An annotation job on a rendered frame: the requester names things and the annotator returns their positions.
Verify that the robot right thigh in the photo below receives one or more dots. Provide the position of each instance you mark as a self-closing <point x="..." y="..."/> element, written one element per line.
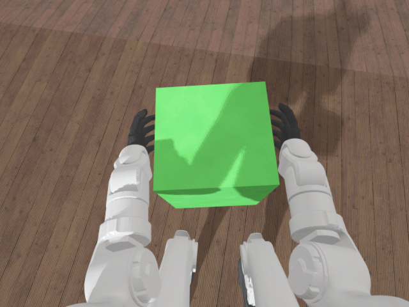
<point x="270" y="284"/>

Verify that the robot left upper arm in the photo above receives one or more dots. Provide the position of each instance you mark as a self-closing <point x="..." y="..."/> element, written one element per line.
<point x="126" y="278"/>

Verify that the right robot hand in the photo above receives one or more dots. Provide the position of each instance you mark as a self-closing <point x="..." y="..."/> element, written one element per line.
<point x="288" y="126"/>

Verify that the right robot shin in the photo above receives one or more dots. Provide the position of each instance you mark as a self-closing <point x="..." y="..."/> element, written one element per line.
<point x="248" y="281"/>

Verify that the robot right forearm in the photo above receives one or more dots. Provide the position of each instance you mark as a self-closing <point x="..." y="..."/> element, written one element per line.
<point x="313" y="215"/>

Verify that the carton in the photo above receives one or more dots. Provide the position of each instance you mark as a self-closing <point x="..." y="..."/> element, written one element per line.
<point x="214" y="145"/>

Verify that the left robot hand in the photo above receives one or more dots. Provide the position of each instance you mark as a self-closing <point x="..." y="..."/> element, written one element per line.
<point x="138" y="132"/>

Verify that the robot left forearm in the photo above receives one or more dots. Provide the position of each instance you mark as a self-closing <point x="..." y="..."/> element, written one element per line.
<point x="126" y="218"/>

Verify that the robot right upper arm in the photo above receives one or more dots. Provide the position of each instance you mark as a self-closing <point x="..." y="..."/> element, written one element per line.
<point x="325" y="275"/>

